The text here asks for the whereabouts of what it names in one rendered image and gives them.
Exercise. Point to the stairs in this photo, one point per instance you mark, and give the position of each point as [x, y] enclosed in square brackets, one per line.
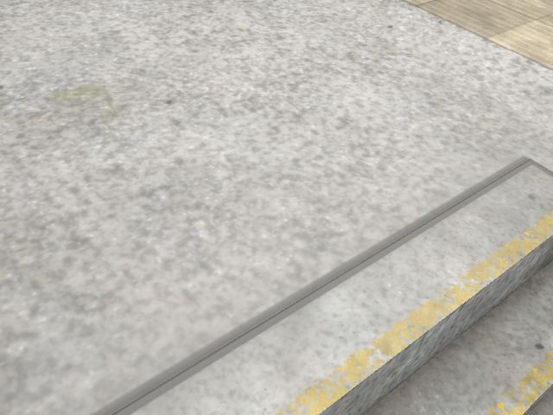
[493, 355]

